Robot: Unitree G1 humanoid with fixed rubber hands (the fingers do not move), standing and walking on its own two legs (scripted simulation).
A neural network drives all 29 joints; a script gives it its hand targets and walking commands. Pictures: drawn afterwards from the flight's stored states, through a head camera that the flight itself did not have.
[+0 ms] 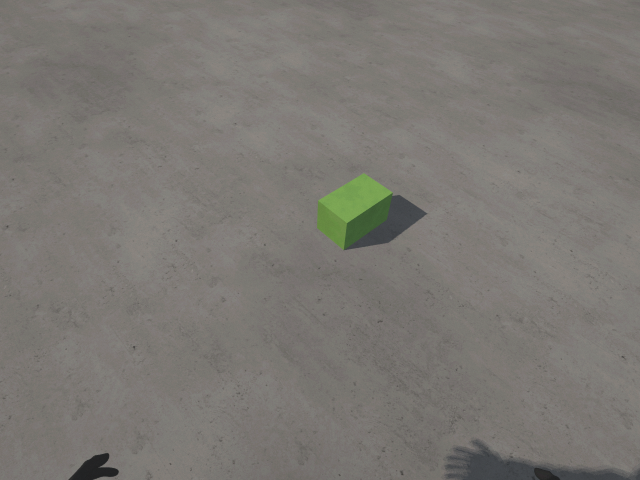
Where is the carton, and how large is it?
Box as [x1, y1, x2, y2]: [317, 173, 392, 249]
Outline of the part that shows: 364,173 318,200 317,227 343,249 386,219 392,192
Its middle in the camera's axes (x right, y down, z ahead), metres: +0.14 -0.13 +1.68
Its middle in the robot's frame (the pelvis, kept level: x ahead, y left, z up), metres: +1.27 -0.13 -0.70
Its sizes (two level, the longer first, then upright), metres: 0.275 0.169 0.165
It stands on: the floor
